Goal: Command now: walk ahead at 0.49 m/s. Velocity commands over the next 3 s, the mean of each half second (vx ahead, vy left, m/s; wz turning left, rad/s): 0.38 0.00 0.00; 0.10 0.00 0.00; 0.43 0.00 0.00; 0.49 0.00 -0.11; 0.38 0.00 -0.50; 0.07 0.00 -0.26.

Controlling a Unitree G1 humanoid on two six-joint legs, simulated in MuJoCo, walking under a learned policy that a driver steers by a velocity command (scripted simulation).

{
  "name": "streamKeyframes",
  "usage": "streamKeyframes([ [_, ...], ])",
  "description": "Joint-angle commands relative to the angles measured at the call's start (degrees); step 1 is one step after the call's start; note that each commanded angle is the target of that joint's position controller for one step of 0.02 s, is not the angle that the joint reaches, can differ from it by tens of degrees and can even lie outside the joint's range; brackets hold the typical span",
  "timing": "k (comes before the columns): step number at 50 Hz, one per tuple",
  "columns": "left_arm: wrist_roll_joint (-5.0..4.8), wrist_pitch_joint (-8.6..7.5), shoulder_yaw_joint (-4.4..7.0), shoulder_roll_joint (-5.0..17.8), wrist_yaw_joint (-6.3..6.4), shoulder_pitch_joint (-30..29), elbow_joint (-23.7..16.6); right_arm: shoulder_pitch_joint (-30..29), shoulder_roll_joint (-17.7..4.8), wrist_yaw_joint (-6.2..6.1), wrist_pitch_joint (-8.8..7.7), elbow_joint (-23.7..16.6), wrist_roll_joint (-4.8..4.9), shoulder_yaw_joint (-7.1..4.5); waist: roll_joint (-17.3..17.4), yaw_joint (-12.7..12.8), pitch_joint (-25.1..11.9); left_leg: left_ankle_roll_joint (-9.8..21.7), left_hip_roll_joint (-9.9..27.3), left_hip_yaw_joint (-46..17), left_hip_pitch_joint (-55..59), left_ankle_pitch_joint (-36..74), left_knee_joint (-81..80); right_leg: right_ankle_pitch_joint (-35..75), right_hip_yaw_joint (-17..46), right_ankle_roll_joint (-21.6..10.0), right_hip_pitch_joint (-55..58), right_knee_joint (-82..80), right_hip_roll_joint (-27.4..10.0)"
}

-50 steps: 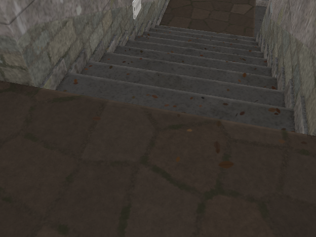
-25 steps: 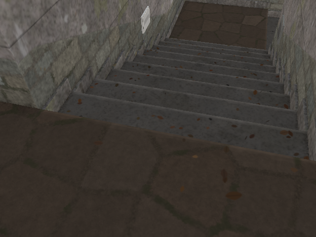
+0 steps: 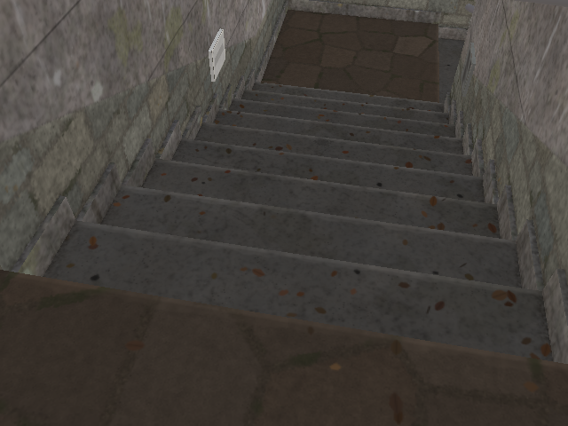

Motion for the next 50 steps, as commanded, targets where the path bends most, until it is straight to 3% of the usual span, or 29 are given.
streamKeyframes([
  [1, 0.73, 0.14, 0.73, 2.48, 0.39, 1.92, -2.42, -2.09, -7.44, -1.12, -0.99, -3.01, 0.06, -1.17, 4.37, 2.64, 3.32, 9.86, 16.03, -12.01, -6.16, 3.55, -11.82, 9.21, 0.06, 1.54, -1.53, -7.77, -2.42],
  [5, 0.2, -0.6, 0.39, 1.6, -0.36, -7.34, -4.86, 2.61, -8.88, -2.06, -0.22, -2.01, 1.02, -1.39, 4.39, -0.72, 3.18, 7.33, 15.19, -9.39, -0.82, 4.76, -10.72, 17.83, -2.06, 1.88, -0.14, -24.4, 0.06],
  [10, -0.5, -1.02, 0.11, 2.03, -2.19, -14.44, -7.68, 7.14, -9.29, -2.22, 0.99, 0.02, 1.43, -1.61, 5.17, -2.88, 4.87, 6.6, 18.53, -10.22, 7.81, 3.93, -6.42, 12.91, -2.75, 0.88, 0.24, -33.11, 2.03],
  [12, -0.52, -1.43, 0.5, 3.16, -2.73, -13.21, -8.17, 6.85, -9.96, -2.43, 1.68, 0.19, 1.44, -1.95, 6.04, -1.42, 4.12, 5.74, 20.02, -11.12, 10.69, 7.09, -3.33, 8.06, -3.13, -0.77, 3.08, -35.44, 2.97],
  [13, -0.49, -1.63, 1.06, 4.27, -2.79, -10.07, -7.58, 5.71, -10.37, -2.49, 2.03, -0.02, 1.38, -2.07, 6.69, 0.74, 2.53, 5.0, 19.77, -10.63, 10.79, 13.4, 0.06, 6.36, -4.27, -1.72, 8.07, -36.56, 4.31],
  [14, -0.32, -1.77, 2.26, 6.12, -2.69, -2.88, -5.48, 4.57, -9.81, -2.49, 2.32, -0.38, 1.27, -1.83, 6.3, 4.53, -1.4, 3.71, 17.23, -8.4, 9.83, 22.91, 8.32, 6.04, -5.85, -3.06, 17.5, -37.78, 6.28],
  [15, 0.58, -1.94, 3.81, 10.25, -2.4, 7.75, -2.69, 4.27, -7.56, -2.59, 2.49, -1.28, 0.44, -0.89, 3.75, 8.51, -8.87, 1.0, 12.86, -5.0, 3.19, 23.55, 23.74, 14.5, -1.53, -5.91, 32.96, -36.35, 2.11],
  [16, 2.26, -1.52, 5.05, 16.55, -2.15, 14.45, -1.82, 10.51, -1.56, -2.38, 1.44, -1.86, -0.39, 0.92, -9.25, 7.42, -18.12, -4.26, 3.26, -0.9, -19.25, 0.95, 48.0, 29.08, 19.47, -14.74, 56.59, -35.93, -13.22],
  [17, 1.94, -1.0, 4.13, 13.19, -2.38, 16.45, -1.06, 13.72, -1.85, -2.04, 0.07, -0.19, 0.52, 1.07, -13.31, 7.38, -24.95, -5.31, -1.0, -10.34, -25.76, -27.81, 59.15, 39.97, 33.89, -19.51, 59.69, -42.5, -18.68],
  [18, 1.48, -0.93, 2.72, 9.06, -2.51, 10.94, -2.14, 10.35, -7.61, -2.15, -0.21, -0.58, 1.92, -0.56, -7.6, 6.04, -17.91, -4.88, 2.27, -13.59, -27.13, -26.95, 63.07, 47.73, 24.3, -16.6, 51.48, -41.09, -16.56],
  [19, 1.09, -0.9, 1.69, 6.06, -2.49, 4.56, -3.49, 5.63, -7.55, -2.5, 0.13, -1.87, 2.04, -0.67, -3.65, 4.29, -12.18, -5.1, 5.22, -11.5, -27.27, -24.01, 60.5, 52.62, 14.59, -14.05, 43.54, -40.72, -13.47],
  [20, 0.85, -0.98, 0.78, 3.77, -2.59, -0.07, -3.92, 3.34, -6.67, -3.06, 0.86, -2.13, 1.32, -0.79, 0.06, 2.32, -8.37, -5.79, 7.66, -9.57, -25.55, -21.26, 55.46, 52.03, 9.06, -12.1, 36.57, -42.89, -10.3],
  [21, 1.15, -1.22, 0.23, 2.12, -2.57, -2.16, -3.75, 3.25, -6.06, -3.57, 1.83, -2.23, 0.79, -1.15, -0.58, 0.36, -6.54, -5.9, 9.76, -9.04, -21.61, -18.31, 50.23, 50.99, 5.83, -10.28, 31.23, -44.67, -7.91],
  [22, 1.93, -1.15, 0.03, 1.72, -2.66, -2.63, -2.93, 5.02, -4.42, -3.69, 2.88, -1.47, 0.58, -1.02, -1.81, -0.96, -6.55, -6.4, 9.59, -8.14, -16.38, -15.41, 47.8, 53.52, 3.03, -10.07, 26.97, -45.62, -6.27],
  [24, 2.82, -0.98, 0.47, 3.92, -2.21, -2.49, -1.72, 6.12, -2.27, -4.03, 3.83, -1.4, 0.61, -0.64, -3.23, -2.17, -6.79, -7.2, 8.29, -6.86, -13.33, -11.71, 42.29, 59.48, -0.5, -10.88, 24.69, -46.28, -5.0],
  [29, 1.63, 1.82, 1.3, 7.97, 0.1, -2.34, 0.07, -0.79, -3.89, -4.69, 5.54, -4.27, -0.03, -1.01, -3.9, -0.77, -8.95, -7.54, 7.15, -5.92, -12.58, -6.32, 32.16, 55.31, -1.53, -10.63, 28.04, -45.18, -5.41],
  [34, 1.29, 5.4, 1.81, 8.18, 1.84, -2.67, 0.75, -5.96, -4.86, -5.63, 7.86, -6.67, 0.19, -1.62, -2.6, 1.11, -3.72, -7.91, 7.65, -6.88, -17.21, -14.83, 34.71, 39.55, 4.49, -14.15, 28.01, -45.78, -9.53],
  [35, 1.3, 5.59, 1.59, 7.02, 2.02, -2.59, 0.94, -5.35, -4.37, -5.65, 7.99, -6.34, 0.31, -1.61, -1.6, 1.02, -5.26, -7.71, 8.77, -7.5, -15.11, -14.39, 32.8, 31.87, 5.19, -14.08, 28.08, -46.88, -9.98],
  [37, 0.86, 5.34, 0.64, 3.1, 1.51, -3.97, 1.22, -2.47, -2.58, -5.18, 8.2, -3.7, 1.15, -1.44, -1.75, 0.52, -4.64, -6.32, 9.67, -6.16, -5.83, -11.76, 21.45, 3.25, 3.57, -11.01, 22.68, -48.96, -6.34],
  [38, 0.03, 5.24, 0.51, 2.8, 1.03, -4.47, 1.88, -0.93, -1.53, -4.73, 7.98, -2.33, 1.0, -1.46, -2.66, -0.65, -2.43, -5.1, 7.73, -3.01, -0.26, -7.12, 13.01, -11.25, 2.79, -8.71, 18.34, -49.1, -3.78],
  [39, -0.23, 4.97, 0.32, 2.33, 0.68, -2.18, 2.95, -0.97, -2.24, -4.35, 7.75, -1.79, 0.3, -1.76, -1.77, -0.45, -0.37, -4.11, 6.43, -2.05, 2.61, -6.57, 8.19, -19.86, 2.29, -5.81, 15.64, -48.06, -0.73],
  [40, 0.06, 4.7, 0.54, 2.84, 0.49, -0.68, 3.02, 0.25, -5.67, -4.35, 7.18, -1.93, -0.43, -2.33, 2.89, 0.81, 0.52, -2.08, 11.22, -8.69, 3.35, -10.36, 6.58, -22.08, 0.78, -3.35, 13.17, -41.71, 2.52],
  [41, 0.47, 4.02, 0.55, 1.45, 0.31, 0.09, 2.24, 2.9, -9.83, -4.6, 6.73, -1.35, 0.42, -3.23, 13.13, 2.46, 0.33, 3.26, 17.44, -17.41, 4.59, -17.44, 2.89, -21.27, -7.02, -0.74, 7.59, -30.46, 9.48],
  [42, -0.1, 3.43, 1.14, 3.7, 0.37, -5.93, -0.07, 7.04, -12.8, -3.94, 5.71, 0.02, -0.07, -4.35, 20.0, -2.74, 4.0, 10.74, 25.55, -33.14, 0.54, -31.95, -7.82, -21.45, -7.38, -0.26, 0.85, -19.96, 11.16],
  [43, -1.39, 2.79, 2.32, 6.71, 0.31, -9.7, -1.36, 5.45, -10.92, -3.83, 3.97, -0.35, -1.01, -3.87, 15.29, -2.5, 7.27, 11.85, 26.81, -37.45, -0.25, -34.26, -10.44, -19.04, -2.58, -0.76, -3.15, -11.46, 8.1],
  [44, -1.57, 2.56, 2.79, 6.68, 0.07, -7.9, -0.52, 2.22, -9.07, -3.87, 2.73, -0.84, -0.81, -3.44, 12.53, -0.13, 6.66, 9.81, 25.03, -33.92, 0.2, -30.93, -9.36, -15.06, -0.85, -1.05, -4.3, -8.08, 6.28],
  [46, -0.54, 2.11, 3.31, 5.8, -0.36, -5.81, 1.1, 0.81, -6.56, -3.65, 1.5, -1.03, 0.8, -3.04, 9.81, 0.91, 4.02, 6.57, 21.93, -27.25, 4.07, -24.47, -9.17, -8.49, -0.64, -0.96, -5.26, -8.54, 4.36],
  [48, -0.3, 1.44, 3.14, 3.27, -0.67, -7.44, 1.47, 3.72, -5.11, -3.58, 1.22, 0.3, 0.96, -2.8, 8.73, 0.05, 2.54, 5.17, 19.49, -21.56, 5.56, -17.1, -9.5, -2.6, -2.44, -0.21, -3.61, -12.23, 4.07],
  [50, -0.41, 1.16, 2.67, 1.41, -0.83, -9.72, 1.09, 5.51, -5.49, -3.74, 1.22, 0.88, 0.76, -2.96, 8.98, -0.89, 2.18, 4.89, 18.17, -17.78, 5.56, -12.33, -9.39, 0.95, -3.6, 0.63, -1.28, -19.04, 4.16],
])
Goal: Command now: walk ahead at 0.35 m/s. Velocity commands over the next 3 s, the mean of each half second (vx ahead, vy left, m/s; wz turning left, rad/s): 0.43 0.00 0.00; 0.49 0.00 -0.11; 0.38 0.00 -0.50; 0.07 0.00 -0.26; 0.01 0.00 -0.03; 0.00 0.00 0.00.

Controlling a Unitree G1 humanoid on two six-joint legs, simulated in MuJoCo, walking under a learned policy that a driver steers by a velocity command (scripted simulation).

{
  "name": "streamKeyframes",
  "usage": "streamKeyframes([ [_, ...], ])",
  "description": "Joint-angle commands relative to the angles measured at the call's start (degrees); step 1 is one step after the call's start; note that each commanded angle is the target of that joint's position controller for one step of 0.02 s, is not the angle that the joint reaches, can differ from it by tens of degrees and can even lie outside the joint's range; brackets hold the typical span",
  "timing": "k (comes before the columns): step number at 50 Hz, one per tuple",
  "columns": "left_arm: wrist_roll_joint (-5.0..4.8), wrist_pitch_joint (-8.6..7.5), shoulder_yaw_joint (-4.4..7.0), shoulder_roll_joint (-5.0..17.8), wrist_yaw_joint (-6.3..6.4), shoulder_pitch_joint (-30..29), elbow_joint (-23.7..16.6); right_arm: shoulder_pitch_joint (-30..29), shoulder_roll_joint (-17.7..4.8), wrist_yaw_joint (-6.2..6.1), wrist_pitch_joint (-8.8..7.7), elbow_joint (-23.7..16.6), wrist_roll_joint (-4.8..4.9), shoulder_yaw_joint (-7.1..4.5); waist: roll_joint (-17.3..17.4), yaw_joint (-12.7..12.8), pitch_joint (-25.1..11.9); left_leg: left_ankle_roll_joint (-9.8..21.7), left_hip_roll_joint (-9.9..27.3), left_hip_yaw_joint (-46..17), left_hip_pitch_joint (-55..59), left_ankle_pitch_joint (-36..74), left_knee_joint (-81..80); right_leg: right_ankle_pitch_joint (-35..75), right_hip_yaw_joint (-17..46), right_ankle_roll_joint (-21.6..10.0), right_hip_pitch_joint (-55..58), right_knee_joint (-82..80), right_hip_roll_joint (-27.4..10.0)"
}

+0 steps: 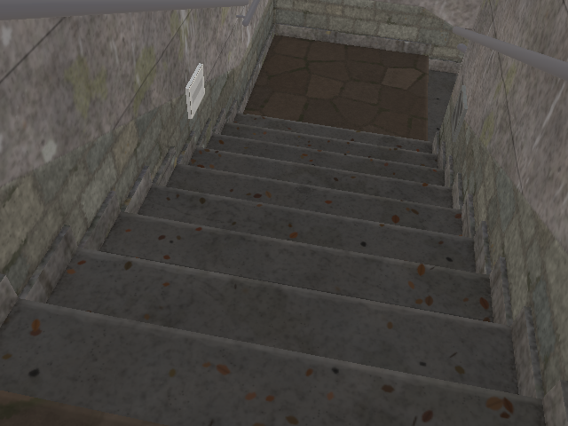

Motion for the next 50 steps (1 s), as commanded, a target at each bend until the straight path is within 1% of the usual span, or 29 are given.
streamKeyframes([
  [1, 0.0, -1.46, -0.06, 0.36, -0.33, -8.22, -4.3, 0.67, -7.93, -0.26, -1.21, -1.96, 0.05, -1.53, 8.46, -0.67, 4.63, 8.73, 12.1, -12.39, 3.74, -5.82, -12.57, 5.51, 0.12, 0.99, -7.78, -8.25, -1.84],
  [7, -0.62, -1.42, -0.54, 1.9, -0.95, -9.54, -5.15, 2.53, -10.77, 0.14, -0.78, -1.01, 1.27, -2.79, 9.89, -1.41, 6.29, 9.47, 13.54, -10.62, -1.2, -8.01, -10.7, 2.92, -2.13, 0.69, 2.63, -18.2, -1.15],
  [9, -0.43, -1.6, -0.12, 2.77, -1.0, -4.97, -3.7, 1.77, -10.41, -0.05, -0.48, -1.1, 1.49, -2.89, 8.56, 1.15, 6.04, 8.4, 13.53, -10.32, -3.52, -9.54, -7.41, 3.35, -2.81, -0.29, 8.95, -20.82, -0.7],
  [11, -0.71, -1.65, 1.63, 5.56, -0.28, 8.31, 1.34, -0.41, -8.49, -0.31, -0.5, -1.6, 1.13, -2.4, 6.63, 6.53, 2.08, 5.72, 9.98, -6.59, -9.86, -3.14, 3.81, 2.22, -2.23, -1.55, 24.42, -23.28, 0.29],
  [12, -0.34, -1.8, 3.28, 10.85, 0.46, 17.65, 3.15, -1.31, -4.77, 0.02, -0.76, -2.6, 0.15, -1.24, -5.16, 9.69, -3.5, 1.8, 4.47, 0.66, -18.64, -3.74, 26.71, -2.18, 13.25, -5.2, 36.42, -28.31, -11.62],
  [13, 0.15, -1.94, 3.77, 15.31, -0.21, 21.67, 3.66, 0.54, -0.81, -0.15, -2.2, -4.53, 0.7, -0.43, -18.35, 9.02, -7.39, 0.45, -1.98, 1.13, -34.59, -18.64, 43.47, -17.35, 38.38, -12.85, 44.63, -38.49, -22.71],
  [14, 0.5, -2.8, 2.3, 11.06, -0.66, 18.08, 2.91, -1.85, -5.79, -0.02, -3.26, -4.46, 1.52, -1.72, -11.0, 7.97, -2.64, 1.56, 1.41, -4.88, -40.16, -16.52, 53.59, -22.34, 41.43, -13.1, 40.02, -40.05, -22.7],
  [16, 0.9, -3.37, 0.4, 5.09, -1.56, 9.06, 0.61, -4.71, -6.41, 0.1, -3.39, -4.86, 1.77, -2.06, -4.66, 4.59, 3.03, 3.21, 5.84, -4.33, -39.78, -4.76, 54.06, -12.26, 27.08, -9.31, 30.28, -40.13, -17.41],
  [19, 1.66, -3.02, -0.84, 1.63, -1.44, 8.31, 1.46, -4.72, -5.98, -0.47, -2.16, -4.75, 1.15, -2.79, -5.58, 1.95, 4.07, 2.63, 8.31, -3.1, -32.39, 2.25, 45.44, 5.23, 14.19, -6.93, 22.97, -41.08, -11.59],
  [22, 1.56, -3.04, -0.27, 4.69, -0.55, 12.97, 2.87, -10.91, -4.8, -0.42, -1.68, -7.21, 0.63, -2.37, -3.16, 2.62, 5.63, 1.34, 7.9, -2.43, -36.48, 7.03, 37.63, 12.09, 12.85, -7.86, 24.54, -42.56, -12.22],
  [24, 1.55, -3.0, -0.63, 4.16, 0.39, 14.02, 3.27, -15.35, -4.96, -0.03, -1.56, -9.17, 0.36, -2.32, -2.81, 2.85, 6.34, 0.85, 7.4, -2.24, -36.16, 12.37, 29.18, 18.56, 9.67, -7.14, 24.1, -42.55, -11.2],
  [28, 1.5, -2.93, -0.5, 5.9, 1.11, 14.89, 3.8, -23.56, -3.43, 1.9, -1.66, -12.15, 0.05, -1.43, -3.18, 4.07, 5.69, 1.07, 2.95, 2.41, -21.8, 22.1, 18.18, 26.91, 2.07, -5.08, 16.83, -43.26, -7.13],
  [29, 1.78, -2.94, -0.19, 6.48, 1.08, 16.02, 4.74, -20.55, -4.1, 2.58, -1.52, -11.01, 0.14, -1.74, -4.27, 3.07, 4.29, 1.65, 4.31, -0.02, -21.94, 23.4, 23.0, 29.42, 2.75, -5.93, 20.26, -40.82, -9.82],
  [31, 1.58, -2.67, -0.47, 4.34, 0.72, 18.21, 4.85, -21.36, -5.46, 3.39, -1.58, -11.06, 0.19, -1.73, -1.5, 3.6, 4.83, 2.79, 3.97, 1.09, -26.35, 19.69, 25.76, 29.4, 2.84, -7.75, 26.1, -37.38, -11.4],
  [32, 1.65, -2.27, -0.26, 4.25, 0.69, 19.02, 5.02, -22.81, -5.79, 3.44, -1.38, -11.31, 0.9, -1.77, -1.72, 4.07, 6.52, 3.59, 4.68, 0.71, -29.84, 15.93, 27.3, 28.45, 3.98, -8.86, 28.95, -36.25, -13.1],
  [34, 1.22, -1.58, -0.15, 4.12, 0.89, 19.48, 4.54, -23.99, -6.12, 3.97, -1.9, -12.04, 0.83, -1.77, -1.84, 3.6, 7.72, 5.21, 4.04, 1.62, -31.47, 8.45, 26.55, 35.26, 5.05, -9.28, 33.04, -31.31, -14.62],
  [36, 0.84, -1.0, -0.53, 3.97, 0.76, 13.58, 2.17, -13.18, -8.62, 4.91, -2.52, -9.15, 1.24, -2.94, -4.57, -2.68, 3.09, 7.05, -0.24, 4.6, -11.56, 5.05, 22.7, 50.36, 2.3, -7.54, 25.49, -19.02, -11.31],
  [37, 0.24, -1.34, -0.46, 4.99, 0.48, 9.21, 1.17, -0.4, -10.87, 5.25, -2.72, -4.95, 1.02, -4.25, -4.27, -9.3, -1.39, 8.11, -1.94, 6.03, 5.94, 9.6, 19.15, 51.07, 1.38, -6.34, 16.71, -5.14, -8.21],
  [38, 0.25, -2.6, -0.8, 3.23, 0.01, 10.05, -0.11, 8.0, -16.46, 5.02, -2.54, -3.08, 0.76, -5.63, 6.53, -11.68, -6.63, 13.28, 8.19, -5.99, 19.73, 10.38, 13.18, 26.0, -0.56, -3.06, 3.57, 20.91, -0.93],
  [39, -0.21, -4.29, -2.25, -3.33, -0.86, 21.01, 1.32, 1.98, -13.59, 5.45, -2.34, -5.55, 1.23, -3.9, 17.13, -3.21, -11.71, 19.44, 19.24, -28.02, 24.34, 9.97, 7.57, -16.92, 6.3, -2.75, -8.64, 35.61, 5.56],
  [40, -2.86, -5.27, -1.45, -0.27, -0.84, 16.7, -0.59, 1.43, -10.26, 5.81, -2.3, -5.93, 2.22, -2.97, 17.11, -4.68, -8.39, 21.09, 22.99, -35.51, 20.32, 10.35, -1.06, -16.32, 11.6, -3.77, -15.8, 37.35, 5.07],
  [41, -4.03, -4.44, -0.26, 3.06, -0.06, 10.61, -3.3, -2.65, -7.27, 6.08, -2.51, -6.43, 1.73, -2.13, 9.91, -2.64, -1.63, 18.79, 22.37, -30.6, 13.83, 8.64, -0.43, -12.5, 10.72, -4.12, -19.44, 37.6, 2.02],
  [42, -3.39, -2.86, 0.48, 4.38, 1.04, 9.56, -4.22, -7.33, -6.0, 6.44, -2.95, -7.09, 1.59, -1.4, 3.0, -0.17, 2.1, 16.81, 21.8, -23.63, 4.24, 10.93, -0.25, -8.43, 10.71, -3.41, -16.52, 33.61, -0.42],
  [43, -1.99, -0.97, 1.01, 3.64, 1.51, 10.36, -4.44, -10.38, -5.26, 6.48, -3.55, -7.8, 1.01, -0.97, 2.03, 1.84, 2.6, 14.99, 20.28, -19.04, -2.66, 8.84, -1.2, -6.31, 10.83, -3.2, -12.15, 29.12, -3.01],
  [45, -1.31, 1.48, 1.24, 1.8, 1.41, 11.65, -5.33, -11.91, -5.78, 5.45, -3.75, -6.11, 0.01, -1.04, 2.2, 4.72, 5.76, 11.79, 16.87, -11.06, -11.71, 5.27, -3.4, -2.79, 10.31, -2.35, -7.51, 19.54, -5.53],
  [47, 0.16, 1.59, 1.15, 0.76, 0.64, 10.82, -6.1, -9.29, -7.97, 3.62, -3.89, -4.57, -1.67, -1.65, 2.52, 4.23, 4.37, 11.72, 15.92, -6.36, -10.69, 13.71, -0.65, 9.0, 8.06, -2.12, -7.93, 16.29, -4.99],
  [48, -0.57, 0.7, 1.7, 2.21, -0.24, 7.86, -7.71, -9.2, -5.39, 2.07, -4.09, -4.92, -1.05, -0.9, 2.44, 4.28, 4.54, 7.08, 11.92, -0.68, -8.98, 5.35, 2.25, 18.95, 10.71, -3.2, -9.48, 5.53, -5.57],
  [49, -0.28, 0.09, 1.48, 1.26, -1.07, 3.97, -8.68, -6.88, -5.74, 1.03, -4.36, -4.26, -0.92, -0.97, 4.82, 1.85, 4.13, 5.96, 11.33, 0.98, -7.39, 5.48, 3.38, 26.04, 8.53, -3.65, -10.22, 0.46, -4.05],
  [50, 0.27, -0.56, 0.95, 0.11, -2.0, 1.02, -10.26, -7.03, -6.51, -0.4, -4.29, -4.57, -0.48, -0.99, 4.72, 1.87, 5.61, 4.36, 7.86, 6.23, -13.12, 2.2, 5.17, 36.83, 6.04, -2.83, -4.18, -10.67, -2.24],
])
Over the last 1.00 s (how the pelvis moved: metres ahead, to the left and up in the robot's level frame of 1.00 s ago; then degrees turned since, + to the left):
0.31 -0.06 0.01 1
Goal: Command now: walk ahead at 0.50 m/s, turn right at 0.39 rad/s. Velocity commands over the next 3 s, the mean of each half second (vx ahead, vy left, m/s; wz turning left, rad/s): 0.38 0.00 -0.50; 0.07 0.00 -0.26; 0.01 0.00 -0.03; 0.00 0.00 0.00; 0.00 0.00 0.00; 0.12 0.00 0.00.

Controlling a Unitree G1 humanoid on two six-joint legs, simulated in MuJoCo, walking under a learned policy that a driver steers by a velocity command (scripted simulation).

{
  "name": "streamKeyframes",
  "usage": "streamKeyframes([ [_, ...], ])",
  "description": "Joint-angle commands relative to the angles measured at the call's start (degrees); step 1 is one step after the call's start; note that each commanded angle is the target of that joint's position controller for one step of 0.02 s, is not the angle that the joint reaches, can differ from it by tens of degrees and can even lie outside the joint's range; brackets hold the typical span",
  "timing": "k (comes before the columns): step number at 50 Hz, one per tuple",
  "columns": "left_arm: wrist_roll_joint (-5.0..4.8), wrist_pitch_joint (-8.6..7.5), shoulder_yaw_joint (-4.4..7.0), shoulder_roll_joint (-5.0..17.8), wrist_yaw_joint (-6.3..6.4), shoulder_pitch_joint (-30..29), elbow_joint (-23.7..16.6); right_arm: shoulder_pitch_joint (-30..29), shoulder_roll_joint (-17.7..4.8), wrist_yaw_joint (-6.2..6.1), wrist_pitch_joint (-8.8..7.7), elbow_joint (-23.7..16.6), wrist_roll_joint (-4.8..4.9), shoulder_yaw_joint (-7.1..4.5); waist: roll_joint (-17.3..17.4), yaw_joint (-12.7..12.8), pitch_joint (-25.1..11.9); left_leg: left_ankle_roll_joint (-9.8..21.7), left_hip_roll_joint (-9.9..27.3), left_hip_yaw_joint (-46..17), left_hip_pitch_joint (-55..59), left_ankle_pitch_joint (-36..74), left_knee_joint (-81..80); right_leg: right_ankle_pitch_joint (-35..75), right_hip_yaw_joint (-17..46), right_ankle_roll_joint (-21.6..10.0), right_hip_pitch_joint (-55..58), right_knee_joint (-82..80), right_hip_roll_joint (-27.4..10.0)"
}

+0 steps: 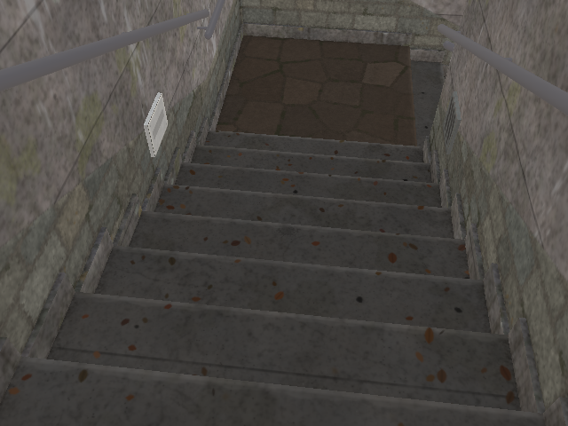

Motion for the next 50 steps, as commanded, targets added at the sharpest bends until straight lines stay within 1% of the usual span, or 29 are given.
streamKeyframes([
  [1, 1.38, -1.37, -0.3, -0.97, -2.76, -3.85, -4.26, -2.61, -7.11, -3.68, -0.85, -3.43, 0.45, -0.98, 4.61, 0.47, 1.39, 3.19, 7.79, -0.95, -12.64, 9.21, -6.56, 26.89, -4.93, 0.2, 13.79, -19.73, 3.3],
  [4, 0.45, 0.3, -0.95, -1.73, -4.61, -7.73, -6.55, 1.15, -7.23, -4.26, 0.08, -3.49, 0.33, -1.1, 5.84, -1.87, 2.52, 3.69, 11.0, -1.71, -12.33, 3.02, 0.66, 27.06, -5.59, 0.88, 15.89, -22.08, 4.42],
  [8, 0.12, 1.17, -1.97, -1.21, -5.03, -12.25, -8.44, 6.21, -5.95, -4.05, 1.47, -3.22, 2.1, -1.36, 4.14, -4.81, 6.29, 2.22, 14.86, -4.69, -4.31, -0.16, 14.96, 22.74, -5.55, 0.37, 9.8, -30.44, 1.6],
  [11, 1.41, 0.87, 0.79, 3.22, -4.16, 9.94, -1.27, 3.59, -8.52, -3.23, 2.17, -3.27, 1.57, -1.43, 4.17, 7.03, -1.18, 1.67, 12.94, -0.91, -6.92, 22.49, 41.39, 15.58, -12.02, -3.3, 34.06, -34.98, 5.77],
  [12, 2.22, 0.87, 2.6, 9.19, -3.84, 16.05, 0.48, 5.19, -8.42, -2.86, 1.38, -4.36, 1.14, -1.94, -8.17, 9.91, -5.02, -1.66, 5.65, 1.52, -23.06, 4.48, 69.79, 34.84, -5.02, -8.96, 52.84, -28.1, 0.56],
  [13, 1.81, 0.36, 1.6, 12.37, -3.96, 15.77, -1.16, 11.36, -5.71, -1.54, -0.12, -7.19, 0.73, -0.32, -16.78, 6.4, -16.0, -3.29, 3.57, -7.58, -42.18, -26.11, 84.37, 50.27, 9.98, -16.77, 70.78, -13.95, -10.04],
  [14, 0.4, 1.1, 1.72, 11.6, -3.71, 15.51, -3.38, 7.61, -10.48, -1.09, -1.11, -9.75, 1.74, -1.09, -13.78, 8.55, -23.27, -3.28, 4.35, -13.26, -43.56, -25.53, 84.95, 45.17, 17.06, -21.03, 69.91, -18.48, -14.09],
  [15, 0.53, 1.32, 1.94, 13.82, -3.06, 12.43, -3.68, 2.34, -10.37, -1.4, -1.29, -14.02, 3.28, -1.04, -6.55, 6.36, -20.44, -4.04, 4.01, -14.63, -49.66, -18.67, 82.33, 26.48, 27.01, -22.92, 63.85, -26.53, -18.27],
  [16, 0.92, 1.4, 1.58, 12.85, -2.35, 8.7, -3.54, -3.47, -8.62, -2.77, -0.44, -16.25, 4.02, -0.5, 0.26, 4.26, -15.2, -4.81, 5.05, -13.71, -54.17, -13.73, 79.46, 6.92, 34.86, -21.76, 55.25, -31.98, -20.45],
  [17, 1.89, 0.56, -0.6, 7.05, -2.15, 1.34, -6.29, -2.95, -10.68, -4.24, 1.1, -14.6, 2.88, -1.06, 7.93, 1.44, -9.06, -4.32, 7.32, -16.94, -48.94, -1.06, 64.47, 7.27, 30.41, -17.83, 41.2, -31.08, -19.16],
  [19, 1.31, -0.43, -1.73, 5.44, -2.17, -4.44, -8.26, 0.46, -9.61, -6.29, 3.97, -13.16, -0.99, -1.77, 6.45, -3.05, -0.8, -7.28, 7.13, -15.57, -35.24, 3.2, 50.22, 13.47, 19.23, -14.4, 16.78, -30.6, -9.88],
  [20, 1.3, -0.16, -1.27, 6.56, -1.18, -4.03, -8.23, -0.99, -8.73, -6.46, 4.27, -14.76, -2.25, -1.91, 4.23, -2.93, -1.92, -8.06, 6.62, -14.9, -32.55, 5.79, 42.39, 16.7, 16.85, -13.39, 15.89, -29.94, -6.46],
  [22, 2.8, 0.86, -0.94, 6.95, 1.0, -2.23, -7.93, -3.02, -7.47, -6.36, 4.07, -17.14, -2.26, -1.67, -1.81, -2.64, -8.29, -8.44, 4.63, -14.38, -27.45, 14.52, 36.47, 32.6, 12.76, -12.27, 18.63, -24.86, -3.38],
  [24, 2.26, 1.29, -1.0, 7.35, 2.43, -1.45, -8.93, -1.17, -8.24, -5.07, 3.42, -17.13, -1.56, -1.54, -2.44, -2.54, -13.05, -8.25, 2.8, -14.57, -26.16, 21.59, 39.01, 37.0, 12.52, -12.32, 22.08, -21.43, -3.29],
  [27, 0.13, 2.0, -1.3, 5.05, 3.51, 6.35, -7.15, -9.67, -9.26, -3.85, 4.09, -21.54, -0.79, -2.29, -1.55, 1.79, -8.49, -7.58, 2.38, -19.54, -41.48, 20.68, 37.01, 13.84, 19.91, -12.81, 31.69, -18.46, -3.46],
  [33, 1.66, 1.14, -2.15, 3.35, 3.62, 8.42, -6.85, -10.6, -9.04, -1.4, 3.18, -20.57, -0.33, -2.3, -3.74, 1.73, -2.46, -5.99, 3.39, -21.28, -38.11, 22.44, 28.2, 0.68, 25.66, -13.16, 24.27, -14.54, -4.01],
  [35, 1.08, 1.52, -2.01, 3.94, 4.11, 5.28, -7.56, -10.89, -8.29, -0.57, 3.17, -19.75, -1.16, -1.85, -2.74, 1.36, -1.1, -6.01, 1.66, -17.4, -24.7, 32.35, 15.62, -11.12, 18.87, -9.83, 13.52, -12.99, 1.28],
  [36, 0.36, 2.08, -2.09, 3.64, 4.59, 4.62, -7.55, -11.43, -7.36, 0.03, 3.15, -19.9, -0.89, -1.2, -3.37, 1.83, -0.24, -6.23, 1.3, -16.12, -18.32, 38.92, 6.44, -20.17, 15.27, -8.32, 9.54, -11.84, 3.29],
  [39, 1.51, 3.07, -2.11, 2.79, 5.64, 7.61, -6.49, -12.77, -6.79, 1.47, 3.36, -20.8, 1.36, -1.19, -6.53, 4.55, 1.01, -4.16, 4.1, -16.31, -8.64, 45.87, -11.84, -25.89, 13.97, -6.39, 10.64, -7.09, 4.12],
  [40, 1.57, 3.54, -2.3, 1.5, 5.63, 9.98, -5.6, -8.58, -7.16, 1.73, 3.66, -18.87, 1.95, -1.89, -5.44, 4.13, 0.78, -3.67, 4.6, -14.28, -3.47, 49.66, -18.73, -25.52, 12.75, -4.91, 10.16, -2.3, 4.94],
  [42, 2.26, 3.08, -3.39, -2.31, 4.24, 15.7, -2.48, 2.85, -6.81, 1.97, 4.0, -13.71, -0.29, -2.81, 0.49, 2.09, -1.29, -2.69, 5.41, -9.47, 10.94, 53.49, -17.72, -29.61, 8.12, -0.77, 4.12, 10.28, 10.08],
  [43, 1.65, 2.15, -3.4, -4.16, 2.56, 15.65, -2.61, 16.99, -10.14, 2.34, 3.93, -8.8, -2.46, -3.83, 12.46, -2.55, -5.8, 1.12, 12.55, -15.23, 28.61, 78.84, -4.31, -51.71, 4.1, 4.59, -11.44, 33.86, 16.8],
  [44, -0.97, 1.35, -3.93, -4.24, 1.24, 19.46, -4.45, 16.55, -12.07, 2.59, 3.85, -5.69, -0.26, -3.59, 21.08, 2.04, -10.92, 9.64, 21.28, -27.32, 30.07, 64.23, -2.85, -57.77, 1.94, 7.63, -16.49, 45.88, 12.82],
  [45, -2.41, 1.59, -3.96, -2.0, 1.13, 15.14, -6.24, 13.31, -11.17, 2.09, 4.32, -5.32, 0.95, -3.43, 23.06, 1.29, -10.38, 12.78, 23.76, -36.61, 23.31, 29.67, -9.23, -52.64, -0.42, 7.89, -20.96, 47.79, 7.72],
  [46, -1.43, 4.1, -2.29, 1.18, 2.6, 5.56, -4.26, 12.22, -4.58, 1.61, 5.53, -7.2, -0.97, -2.05, 14.0, -6.19, -3.6, 6.72, 15.22, -28.18, 14.59, 12.0, -12.69, -51.23, -2.51, 6.62, -19.09, 51.97, 10.2],
  [47, 0.04, 5.13, -1.78, 0.43, 3.27, 2.12, -3.64, 13.04, -3.37, 1.96, 6.22, -7.07, -1.09, -0.45, 11.22, -6.75, -0.68, 5.49, 10.82, -20.92, 7.14, 21.8, -7.96, -53.03, -5.16, 6.88, -15.87, 59.36, 10.8],
  [48, 0.54, 5.17, -2.75, -2.48, 3.21, 8.57, -7.28, 5.23, -9.82, 1.44, 6.72, -7.92, -1.42, -0.56, 14.39, 2.89, -1.85, 12.25, 17.06, -32.15, 1.85, 23.27, -12.19, -50.34, -5.09, 8.95, -12.82, 58.11, 6.07],
  [49, -0.01, 4.42, -4.34, -4.78, 3.46, 9.47, -7.74, -1.35, -16.23, -0.5, 7.11, -8.73, -2.29, -2.58, 19.54, 4.24, -0.66, 14.43, 20.52, -37.73, -10.35, 10.31, -20.92, -39.02, -3.93, 9.46, -6.09, 57.62, 4.42],
  [50, -0.23, 4.61, -3.88, -1.64, 3.87, 6.93, -7.88, -5.16, -12.32, -2.03, 7.37, -9.71, -2.65, -1.35, 17.82, 4.06, 0.21, 12.23, 17.36, -33.56, -15.9, 8.25, -23.31, -36.41, -4.67, 9.43, -0.36, 59.82, 5.04],
])
Over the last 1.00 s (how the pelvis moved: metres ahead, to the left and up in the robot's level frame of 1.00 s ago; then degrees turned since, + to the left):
0.43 -0.04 -0.02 -4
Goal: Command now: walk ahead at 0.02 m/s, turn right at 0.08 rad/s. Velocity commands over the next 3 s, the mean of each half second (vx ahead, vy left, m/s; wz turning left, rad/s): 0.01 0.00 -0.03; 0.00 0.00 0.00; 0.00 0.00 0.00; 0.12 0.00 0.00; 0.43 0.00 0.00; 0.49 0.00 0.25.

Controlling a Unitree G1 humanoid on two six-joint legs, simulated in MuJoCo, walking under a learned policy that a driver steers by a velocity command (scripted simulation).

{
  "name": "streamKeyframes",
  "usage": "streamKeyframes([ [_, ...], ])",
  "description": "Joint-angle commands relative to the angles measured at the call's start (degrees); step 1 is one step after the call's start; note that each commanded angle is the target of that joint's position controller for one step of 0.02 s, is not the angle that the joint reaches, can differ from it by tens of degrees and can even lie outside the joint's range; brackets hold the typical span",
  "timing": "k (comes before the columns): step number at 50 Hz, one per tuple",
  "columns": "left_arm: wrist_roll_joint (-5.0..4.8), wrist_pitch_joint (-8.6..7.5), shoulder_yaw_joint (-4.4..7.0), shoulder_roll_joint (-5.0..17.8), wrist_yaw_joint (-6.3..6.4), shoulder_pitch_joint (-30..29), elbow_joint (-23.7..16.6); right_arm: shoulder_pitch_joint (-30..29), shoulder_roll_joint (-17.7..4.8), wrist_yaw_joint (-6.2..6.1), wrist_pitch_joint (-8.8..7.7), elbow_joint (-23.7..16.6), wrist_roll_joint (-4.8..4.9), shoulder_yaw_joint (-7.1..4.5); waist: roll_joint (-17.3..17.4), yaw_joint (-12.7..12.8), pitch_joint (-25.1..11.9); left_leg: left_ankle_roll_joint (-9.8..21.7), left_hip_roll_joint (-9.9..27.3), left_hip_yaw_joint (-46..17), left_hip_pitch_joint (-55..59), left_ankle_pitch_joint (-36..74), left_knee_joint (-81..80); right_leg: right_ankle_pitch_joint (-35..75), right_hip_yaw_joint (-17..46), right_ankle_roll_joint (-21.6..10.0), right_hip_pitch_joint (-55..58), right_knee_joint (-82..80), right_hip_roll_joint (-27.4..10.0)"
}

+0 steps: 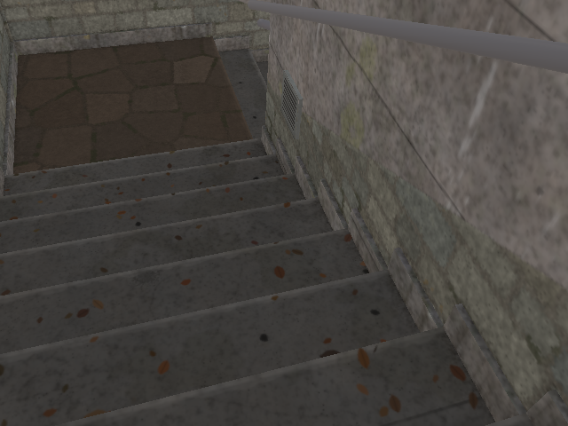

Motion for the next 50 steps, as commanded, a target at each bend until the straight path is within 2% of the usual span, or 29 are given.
streamKeyframes([
  [1, 0.33, -0.63, -0.15, 2.75, 1.05, -1.97, -7.47, -8.55, -13.36, -3.06, 0.32, -5.25, -0.68, -1.47, 17.72, 3.45, -0.67, 15.1, 16.64, -16.7, -8.83, -0.91, -20.16, 7.77, -2.48, 1.17, 6.22, 7.8, -2.02],
  [4, 2.84, -0.13, -1.77, 0.45, 1.73, -3.92, -10.03, -4.14, -11.73, -4.31, 0.63, -5.05, 1.91, -1.03, 12.04, 1.61, -2.48, 13.66, 15.3, -15.59, 2.47, 1.15, -16.55, 1.93, -0.4, -0.64, 2.62, -10.51, -4.56],
  [6, 1.97, -0.58, -3.19, -2.15, 0.86, -1.98, -9.71, 0.12, -11.32, -4.44, 1.91, -4.12, 1.77, -1.52, 13.04, 1.78, -4.74, 13.21, 13.41, -11.49, 3.06, 1.96, -17.85, -4.49, -4.93, -2.54, 12.34, -26.65, -3.42],
  [7, 1.52, -0.81, -3.27, -2.28, 0.2, 0.55, -8.65, 0.47, -12.27, -3.97, 2.35, -4.32, 2.58, -2.26, 16.07, 2.76, -3.36, 13.68, 12.8, -9.74, -1.46, 4.67, -20.0, -5.75, -7.17, -3.62, 20.82, -34.62, -1.52],
  [8, 1.53, -0.82, -2.54, -0.54, -0.3, 1.87, -7.94, 2.95, -12.57, -3.43, 2.46, -3.95, 3.65, -2.78, 13.83, 3.26, 0.77, 12.9, 11.56, -9.3, -2.69, 7.32, -18.77, -0.03, -4.91, -6.01, 21.88, -44.33, -0.29],
  [9, 1.51, -1.07, -1.15, 4.26, -0.78, 2.5, -7.8, 6.31, -11.42, -2.88, 1.97, -4.32, 3.49, -2.97, 3.66, 1.91, 3.27, 10.43, 9.29, -7.49, -4.66, 12.76, -13.36, 16.73, 4.57, -10.76, 22.23, -48.15, -3.77],
  [10, 2.19, -1.7, 0.37, 8.8, -0.82, 4.63, -7.11, 1.17, -9.76, -1.83, 0.56, -7.12, 3.11, -2.82, -11.78, 4.84, 2.13, 8.17, 3.0, -0.82, -13.48, 8.16, -3.3, 29.04, 22.66, -18.59, 21.83, -58.69, -11.85],
  [11, 4.55, -2.92, 0.37, 8.43, -0.55, 6.45, -7.9, -9.28, -10.92, -0.84, -0.82, -11.19, 3.17, -3.46, -11.88, 8.29, 3.34, 8.2, 1.93, -7.58, -19.18, -3.4, -1.0, 35.11, 37.79, -25.36, 21.11, -69.26, -18.05],
  [12, 5.72, -4.24, 0.28, 7.57, -0.05, 4.62, -7.7, -14.43, -9.02, -0.41, -1.56, -13.5, 3.91, -3.54, -9.67, 7.73, 4.93, 8.36, -1.28, -13.53, -25.79, -17.62, 2.88, 42.63, 41.22, -27.59, 24.29, -69.53, -20.32],
  [14, 4.43, -5.48, 0.71, 6.3, 0.25, 3.26, -6.88, -12.17, -6.34, -0.65, -1.51, -12.35, 3.43, -3.3, -3.93, 5.82, 2.05, 5.01, -3.71, -18.52, -30.23, -17.67, 13.18, 48.04, 34.9, -25.77, 29.29, -61.87, -20.05],
  [16, 2.3, -4.48, 0.72, 5.36, -0.21, 0.25, -6.24, -6.47, -7.99, -1.82, -0.19, -9.85, 2.32, -4.05, -1.31, 1.7, -1.01, 1.65, -4.89, -13.53, -22.14, -7.17, 22.62, 49.97, 24.97, -20.95, 21.41, -56.89, -17.48],
  [19, 2.38, -3.07, -0.29, 4.54, -2.56, -5.8, -8.18, -3.21, -6.96, -2.78, 3.89, -8.77, 3.01, -3.3, 0.97, -1.2, -1.5, -1.23, -6.32, -5.9, -13.37, -4.47, 34.71, 44.77, 15.9, -18.04, 10.46, -59.5, -16.03],
  [21, 1.11, -2.48, 0.06, 5.63, -1.8, -4.96, -7.54, -8.54, -6.19, -2.84, 4.21, -11.56, 3.36, -2.17, 1.17, 0.27, -0.31, -1.27, -2.93, -4.49, -13.12, 0.85, 22.95, 37.01, 12.01, -14.97, 13.32, -59.27, -13.64],
  [24, 0.39, -1.64, 0.88, 6.11, 0.57, 0.59, -4.52, -15.14, -5.21, -0.32, 2.78, -13.35, 3.47, -1.46, -0.38, 4.51, -1.0, -1.23, 0.39, 0.52, -2.91, 14.4, 0.22, 20.89, 7.79, -13.55, 15.19, -58.09, -11.22],
  [27, 1.43, -2.23, 0.87, 6.15, 1.36, 2.07, -2.5, -13.39, -4.46, 0.95, 1.89, -12.67, 3.92, -2.1, 0.05, 3.59, 0.49, 1.16, 0.04, 4.91, 7.75, 20.1, -14.23, 17.65, 7.41, -12.55, 12.98, -55.92, -10.72],
  [29, 2.09, -2.6, -0.46, 1.49, 1.36, 4.06, -0.32, -2.47, -5.11, 0.72, 1.35, -7.69, 2.29, -3.09, 1.06, 1.24, -2.51, 2.82, 1.18, 6.93, 18.31, 27.68, -15.56, 16.79, 4.24, -9.73, 10.98, -44.68, -7.64],
  [30, 2.05, -3.02, -1.13, -1.7, 0.72, 3.3, -0.24, 6.75, -7.19, 0.72, 0.81, -4.23, 1.11, -3.63, 5.18, -1.85, -6.09, 5.5, 6.75, 1.56, 27.92, 46.17, -11.28, 10.06, 0.29, -7.01, 5.15, -30.43, -4.24],
  [31, 0.29, -3.09, -2.27, -3.59, 0.23, 5.88, -2.46, 2.4, -9.75, 0.65, 0.54, -3.79, 0.39, -3.1, 11.08, 3.4, -10.21, 12.04, 14.57, -10.09, 26.57, 31.9, -7.07, 1.36, -2.48, -2.66, 3.42, -26.37, -4.82],
  [32, -0.35, -2.7, -1.32, -0.05, 0.45, 4.2, -2.02, -1.5, -8.9, 0.57, 0.7, -5.3, 1.03, -3.24, 11.34, 1.96, -8.21, 15.26, 17.18, -16.57, 20.21, 15.45, -11.54, 0.05, -2.25, -1.66, 3.87, -24.52, -6.12],
  [34, 0.76, -1.66, 0.29, 2.52, 2.13, -3.36, -1.25, 1.62, -8.19, 0.49, 0.7, -5.42, 0.06, -2.34, 7.56, -2.87, -2.52, 13.04, 14.55, -14.4, 14.58, 23.45, -12.29, -6.71, -4.28, -2.53, 1.78, -13.33, -3.37],
  [36, 2.13, -2.03, -0.1, -0.23, 3.05, -2.76, -3.13, 3.28, -7.75, -0.05, -0.07, -4.66, 1.54, -1.7, 10.69, 0.3, -5.53, 14.68, 14.15, -15.65, 19.25, 43.02, -5.54, -10.44, -2.7, -1.5, -4.22, -3.94, -4.11],
  [37, 0.73, -2.62, -0.83, -0.93, 2.83, 0.39, -5.43, 1.64, -10.96, -0.95, 0.06, -2.78, 1.68, -2.5, 18.22, 3.62, -8.07, 18.56, 18.18, -25.09, 18.17, 28.14, -8.2, -2.22, 0.69, 0.04, -3.97, -6.85, -6.76],
  [38, 0.34, -2.82, -0.5, 1.28, 2.76, -1.95, -5.36, -0.73, -8.58, -1.78, 0.29, -3.79, 2.07, -2.15, 16.82, 2.59, -7.4, 18.66, 17.22, -23.94, 15.23, 21.63, -11.06, -1.89, 0.09, 0.61, -3.4, -6.81, -6.52],
  [40, 1.22, -2.01, -1.04, 0.07, 2.67, -3.14, -5.33, -5.05, -7.75, -2.4, 1.02, -4.99, 1.39, -1.38, 12.16, 4.07, -5.89, 15.73, 14.16, -19.38, 7.59, 12.22, -13.38, -2.18, -1.71, 0.26, 3.62, -14.86, -6.56],
  [43, 1.78, -1.77, -1.51, -1.38, 1.86, 3.66, -2.33, -4.81, -9.69, -2.18, 1.85, -4.82, 1.74, -2.52, 14.56, 7.09, -3.91, 13.88, 8.69, -9.72, -3.43, 21.64, -15.61, 4.38, -8.49, -1.76, 22.95, -30.26, -3.08],
  [44, 2.13, -1.78, -1.06, 0.71, 1.63, 1.79, -2.84, -1.14, -8.67, -2.06, 1.84, -4.59, 2.77, -2.73, 9.68, 5.1, -0.64, 12.19, 5.96, -7.11, -2.21, 26.08, -13.59, 11.06, -5.72, -4.55, 20.86, -36.45, -3.13],
  [46, 1.17, -1.77, -0.13, 4.57, 1.26, -1.78, -4.24, 2.26, -6.07, -2.03, 1.69, -5.54, 2.35, -2.46, -1.3, 2.71, -3.36, 9.8, 1.64, -2.83, -1.42, 24.7, -6.11, 23.77, 6.71, -11.82, 19.64, -45.06, -7.35],
  [48, 3.0, -2.3, -0.43, 4.5, 1.08, -2.96, -6.31, -2.9, -5.91, -1.6, 1.7, -7.95, 2.14, -3.09, -2.0, 3.49, -2.94, 9.6, 0.4, -3.64, -1.87, 12.24, -3.29, 16.09, 21.96, -18.42, 14.45, -58.06, -12.74],
  [50, 2.46, -2.77, -1.05, 2.64, 1.11, -9.82, -7.15, -0.63, -3.35, -1.61, 2.73, -8.01, 1.51, -2.74, -1.52, -0.69, 0.32, 8.57, 0.61, -2.13, 3.84, 7.92, -4.12, 7.78, 19.98, -17.34, 6.41, -57.65, -12.6],
])
Over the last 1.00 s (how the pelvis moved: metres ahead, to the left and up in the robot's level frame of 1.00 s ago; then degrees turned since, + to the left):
0.36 0.04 -0.30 -24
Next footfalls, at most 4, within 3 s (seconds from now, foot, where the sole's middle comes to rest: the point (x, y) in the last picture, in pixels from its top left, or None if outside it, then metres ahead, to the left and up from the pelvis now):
0.14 right None -0.02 -0.07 -0.62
0.58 left None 0.10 0.16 -0.77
2.40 right None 0.28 -0.15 -0.77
3.00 left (264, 418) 0.59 0.00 -0.92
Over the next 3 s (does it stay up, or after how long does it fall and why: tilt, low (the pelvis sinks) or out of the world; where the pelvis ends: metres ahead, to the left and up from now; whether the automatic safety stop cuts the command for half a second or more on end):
stays up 0.49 -0.08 -0.12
